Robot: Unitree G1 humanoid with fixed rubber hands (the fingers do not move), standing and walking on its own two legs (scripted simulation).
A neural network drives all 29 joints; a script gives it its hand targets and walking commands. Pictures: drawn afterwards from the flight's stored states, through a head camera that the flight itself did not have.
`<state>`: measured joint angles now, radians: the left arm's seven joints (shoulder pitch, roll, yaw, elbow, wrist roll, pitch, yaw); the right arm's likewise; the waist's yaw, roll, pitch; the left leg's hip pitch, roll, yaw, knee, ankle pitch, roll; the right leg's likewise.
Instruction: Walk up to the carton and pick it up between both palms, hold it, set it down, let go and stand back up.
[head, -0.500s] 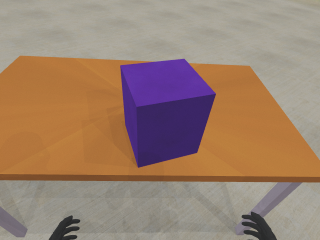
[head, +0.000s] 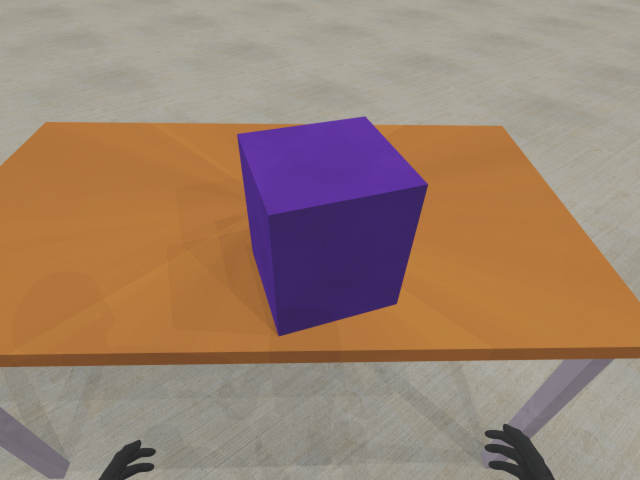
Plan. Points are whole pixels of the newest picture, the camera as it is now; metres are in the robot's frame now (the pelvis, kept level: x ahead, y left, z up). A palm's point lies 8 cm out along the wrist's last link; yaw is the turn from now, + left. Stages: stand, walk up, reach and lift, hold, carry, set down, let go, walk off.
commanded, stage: stand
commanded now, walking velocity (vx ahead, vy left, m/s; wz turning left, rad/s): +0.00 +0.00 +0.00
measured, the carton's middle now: (322, 225) +0.49 +0.04 +0.07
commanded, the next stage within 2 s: none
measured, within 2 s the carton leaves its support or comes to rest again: neither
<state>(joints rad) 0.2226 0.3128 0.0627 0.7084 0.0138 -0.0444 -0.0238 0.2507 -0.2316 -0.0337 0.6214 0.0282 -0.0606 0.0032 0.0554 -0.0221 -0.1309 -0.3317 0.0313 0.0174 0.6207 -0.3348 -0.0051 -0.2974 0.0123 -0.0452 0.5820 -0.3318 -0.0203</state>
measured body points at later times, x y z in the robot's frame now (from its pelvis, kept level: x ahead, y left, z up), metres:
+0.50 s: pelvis -0.01 +0.00 +0.00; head -0.04 +0.01 +0.45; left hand +0.12 +0.29 -0.09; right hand +0.16 -0.24 -0.07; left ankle -0.01 +0.12 -0.73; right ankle -0.02 -0.11 -0.73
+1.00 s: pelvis -0.02 +0.00 +0.00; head -0.04 +0.01 +0.45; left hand +0.10 +0.29 -0.09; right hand +0.14 -0.24 -0.08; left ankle -0.01 +0.12 -0.73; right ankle -0.02 -0.11 -0.73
